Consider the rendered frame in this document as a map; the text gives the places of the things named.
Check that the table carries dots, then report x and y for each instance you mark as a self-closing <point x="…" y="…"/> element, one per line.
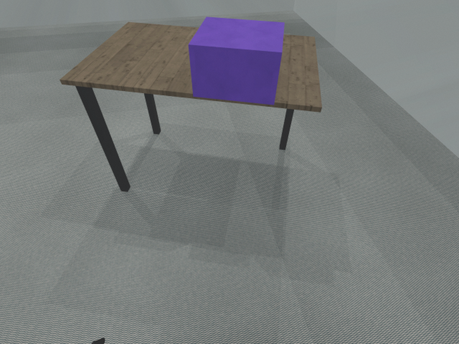
<point x="154" y="59"/>

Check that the carton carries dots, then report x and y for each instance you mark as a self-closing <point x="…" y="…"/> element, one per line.
<point x="236" y="59"/>

